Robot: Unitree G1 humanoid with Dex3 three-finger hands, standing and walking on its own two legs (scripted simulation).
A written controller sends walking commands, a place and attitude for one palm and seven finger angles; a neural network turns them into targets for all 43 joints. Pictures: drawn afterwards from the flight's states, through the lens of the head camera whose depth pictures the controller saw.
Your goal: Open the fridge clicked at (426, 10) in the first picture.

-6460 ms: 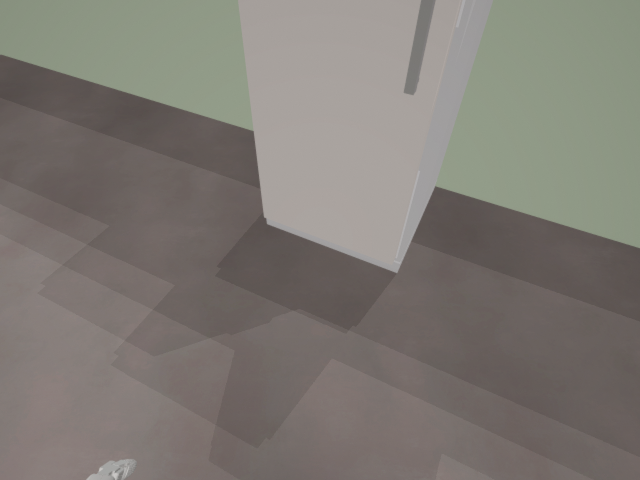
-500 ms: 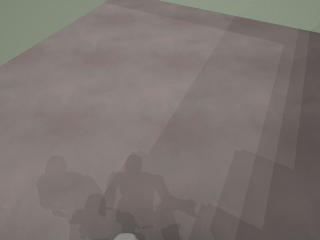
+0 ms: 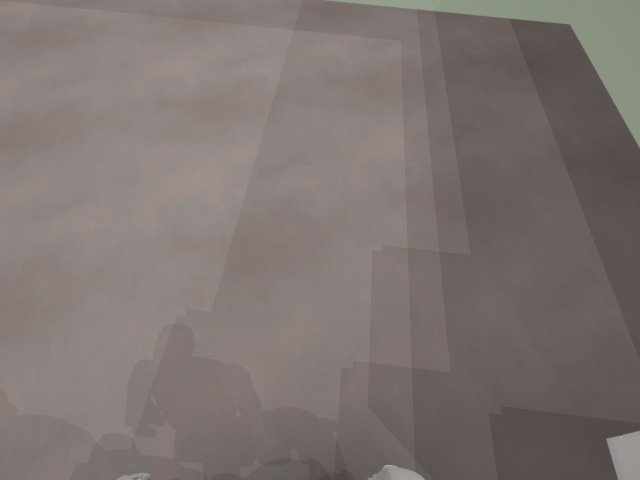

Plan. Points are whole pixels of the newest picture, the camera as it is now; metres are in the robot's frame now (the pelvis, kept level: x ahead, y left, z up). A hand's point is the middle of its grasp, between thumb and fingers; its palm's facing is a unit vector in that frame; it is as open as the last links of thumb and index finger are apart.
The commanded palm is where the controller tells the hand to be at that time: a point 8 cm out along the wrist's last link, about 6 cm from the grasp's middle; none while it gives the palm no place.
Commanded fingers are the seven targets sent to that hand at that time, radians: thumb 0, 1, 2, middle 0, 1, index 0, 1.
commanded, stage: turn to face it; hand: right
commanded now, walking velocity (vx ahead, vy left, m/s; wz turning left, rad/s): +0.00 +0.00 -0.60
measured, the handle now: out of the picture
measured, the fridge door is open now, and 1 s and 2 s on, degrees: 0 0 0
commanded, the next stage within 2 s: none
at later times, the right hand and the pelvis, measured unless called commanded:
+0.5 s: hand out of the picture +0.11 -0.24 -0.14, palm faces +0.28 +0.92 -0.27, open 7.4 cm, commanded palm none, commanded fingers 0.00 -0.90 -0.90 0.20 0.30 0.20 0.30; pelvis +0.03 -0.01 +0.00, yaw -16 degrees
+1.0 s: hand out of the picture -0.07 -0.19 -0.17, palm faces +0.61 +0.75 -0.25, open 7.4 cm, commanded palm none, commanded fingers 0.00 -0.90 -0.90 0.20 0.30 0.20 0.30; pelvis +0.03 +0.00 -0.01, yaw -37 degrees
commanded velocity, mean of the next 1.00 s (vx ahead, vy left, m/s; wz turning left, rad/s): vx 0.00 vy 0.00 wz -0.60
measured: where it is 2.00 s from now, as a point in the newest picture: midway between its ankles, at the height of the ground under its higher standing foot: outside the picture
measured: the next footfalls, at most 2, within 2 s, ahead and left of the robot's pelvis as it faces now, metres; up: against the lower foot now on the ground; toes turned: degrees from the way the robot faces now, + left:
right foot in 0.06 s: +0.03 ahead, -0.13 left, +0.00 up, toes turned -9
left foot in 0.54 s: +0.11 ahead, +0.10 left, +0.00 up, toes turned -16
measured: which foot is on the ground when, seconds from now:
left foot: down 0.00-0.08, up 0.10-0.52, down 0.54-1.00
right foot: up 0.00-0.04, down 0.06-0.54, up 0.56-1.00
